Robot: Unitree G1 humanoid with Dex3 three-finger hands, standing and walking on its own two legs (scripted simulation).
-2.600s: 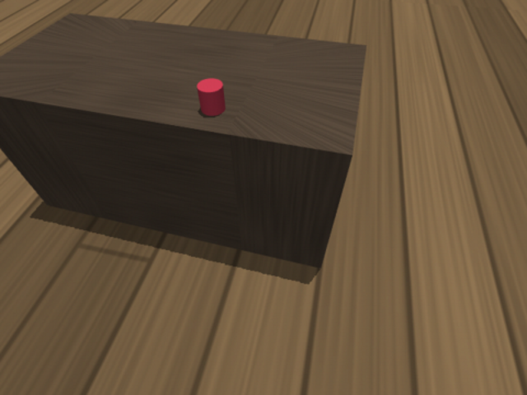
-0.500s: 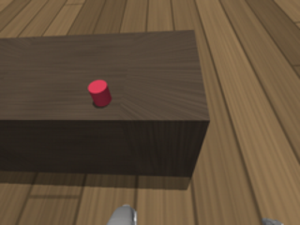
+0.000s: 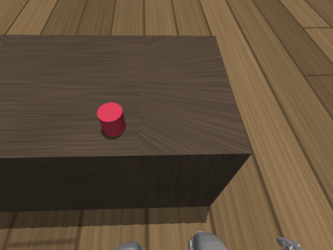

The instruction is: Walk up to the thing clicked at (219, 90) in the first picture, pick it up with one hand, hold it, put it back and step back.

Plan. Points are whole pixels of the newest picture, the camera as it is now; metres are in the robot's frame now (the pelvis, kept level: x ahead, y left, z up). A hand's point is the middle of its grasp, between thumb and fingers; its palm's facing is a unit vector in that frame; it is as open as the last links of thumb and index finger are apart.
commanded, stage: walk up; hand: left
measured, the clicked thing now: (112, 119) +0.49 +0.18 -0.07
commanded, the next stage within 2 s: stand in 1.24 s
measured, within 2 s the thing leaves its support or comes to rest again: neither
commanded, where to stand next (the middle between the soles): +0.07 -0.04 m, yaw +2 degrees
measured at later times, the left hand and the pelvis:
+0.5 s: hand out of the picture +0.13 +0.22 -0.13, palm faces -0.04 -0.95 -0.30, open 7.4 cm; pelvis +0.00 -0.02 +0.01, yaw -1 degrees
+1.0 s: hand out of the picture +0.08 +0.23 -0.14, palm faces +0.01 -0.95 -0.31, open 7.4 cm; pelvis +0.01 -0.02 +0.02, yaw +0 degrees
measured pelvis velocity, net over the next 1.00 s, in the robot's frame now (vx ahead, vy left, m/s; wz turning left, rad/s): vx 0.01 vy -0.02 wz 0.00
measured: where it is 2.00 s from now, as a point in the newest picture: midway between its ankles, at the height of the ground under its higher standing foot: outside the picture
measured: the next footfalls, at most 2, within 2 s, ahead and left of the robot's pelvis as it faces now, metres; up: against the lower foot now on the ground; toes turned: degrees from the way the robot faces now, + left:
right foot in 0.08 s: +0.07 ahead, -0.13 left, +0.00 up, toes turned -1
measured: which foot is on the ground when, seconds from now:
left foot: down 0.00-1.00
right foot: up 0.00-0.06, down 0.08-1.00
